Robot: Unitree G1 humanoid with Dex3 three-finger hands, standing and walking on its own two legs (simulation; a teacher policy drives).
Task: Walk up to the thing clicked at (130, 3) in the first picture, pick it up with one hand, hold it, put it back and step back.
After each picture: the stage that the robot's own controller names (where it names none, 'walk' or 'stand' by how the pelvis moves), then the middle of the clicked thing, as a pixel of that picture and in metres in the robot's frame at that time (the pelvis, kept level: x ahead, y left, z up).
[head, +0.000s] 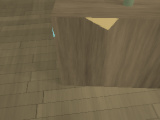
stand; out of the picture +1.02 -0.30 +0.03
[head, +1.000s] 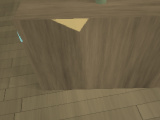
walk; out of the picture +0.95 -0.07 +0.06
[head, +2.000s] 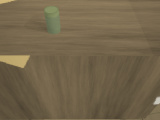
walk; (52, 20) +0.67 +0.20 +0.05
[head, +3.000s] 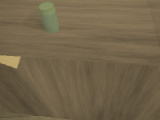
walk; (49, 18) +0.63 +0.19 +0.08
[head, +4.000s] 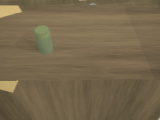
walk; (44, 40) +0.57 +0.19 +0.04
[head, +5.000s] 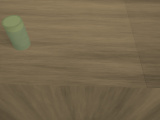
stand; (17, 33) +0.52 +0.24 +0.07
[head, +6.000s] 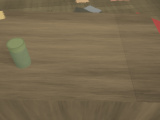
stand; (19, 53) +0.50 +0.27 +0.03
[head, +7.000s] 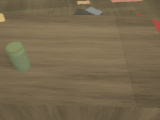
stand; (18, 57) +0.48 +0.28 +0.03
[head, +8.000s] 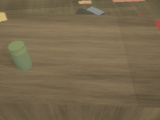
stand; (20, 56) +0.49 +0.27 +0.03
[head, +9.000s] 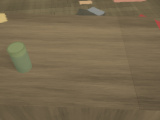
rise first; (20, 57) +0.48 +0.27 +0.03
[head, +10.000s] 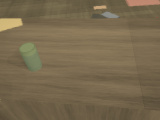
rise first; (31, 57) +0.49 +0.28 +0.03
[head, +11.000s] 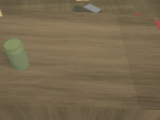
go down; (17, 55) +0.48 +0.26 +0.04
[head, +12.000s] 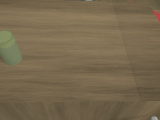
go down; (8, 48) +0.48 +0.26 +0.06
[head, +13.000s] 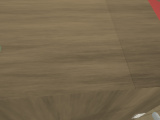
close in; out of the picture +0.48 +0.28 +0.09
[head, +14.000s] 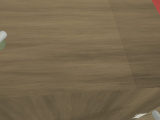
close; out of the picture +0.49 +0.27 +0.09
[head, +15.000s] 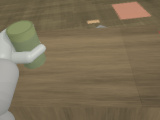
lift; (27, 45) +0.33 +0.16 +0.27
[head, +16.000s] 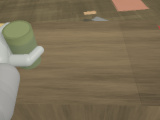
hold; (24, 46) +0.33 +0.17 +0.24
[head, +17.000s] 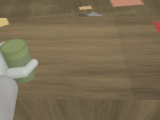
hold; (19, 61) +0.34 +0.20 +0.18
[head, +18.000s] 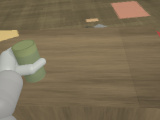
hold; (29, 61) +0.34 +0.18 +0.19
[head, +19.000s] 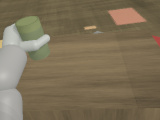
crouch; (34, 38) +0.38 +0.15 +0.27
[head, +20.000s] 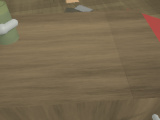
crouch; (1, 23) +0.48 +0.23 +0.21
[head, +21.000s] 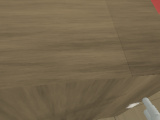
lower; out of the picture +0.52 +0.27 +0.11
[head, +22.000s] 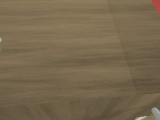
lower; out of the picture +0.48 +0.27 +0.09
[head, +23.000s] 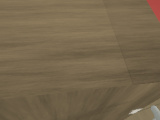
lower; out of the picture +0.50 +0.27 +0.09
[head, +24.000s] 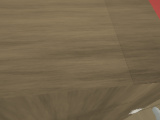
lower; out of the picture +0.50 +0.28 +0.10
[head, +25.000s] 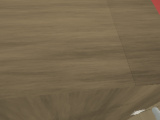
open; out of the picture +0.49 +0.28 +0.10
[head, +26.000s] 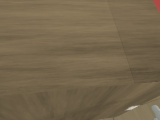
sink last; out of the picture +0.50 +0.28 +0.10
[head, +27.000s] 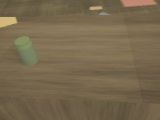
sink last; (26, 51) +0.51 +0.29 +0.07
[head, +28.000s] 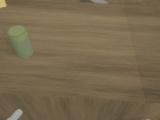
stand; (21, 42) +0.50 +0.27 +0.06
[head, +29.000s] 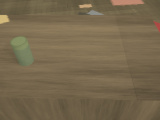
stand; (22, 51) +0.52 +0.27 +0.04
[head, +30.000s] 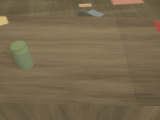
stand; (22, 55) +0.50 +0.27 +0.03
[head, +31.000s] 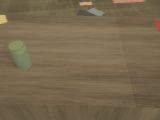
stand; (20, 55) +0.50 +0.28 +0.03
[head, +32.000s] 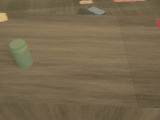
stand; (21, 53) +0.50 +0.27 +0.03
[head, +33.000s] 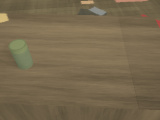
stand; (21, 54) +0.50 +0.27 +0.03
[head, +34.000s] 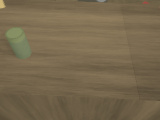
walk; (19, 43) +0.51 +0.27 +0.04
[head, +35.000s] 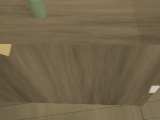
walk; (36, 4) +0.72 +0.24 +0.05
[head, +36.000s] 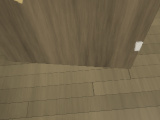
walk; out of the picture +1.09 +0.23 +0.06
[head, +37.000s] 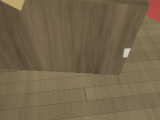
stand; out of the picture +1.14 +0.25 +0.06
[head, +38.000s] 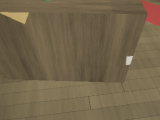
stand; out of the picture +1.12 +0.26 +0.03
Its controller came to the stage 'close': yes
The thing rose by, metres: 0.23
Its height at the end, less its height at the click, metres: +0.00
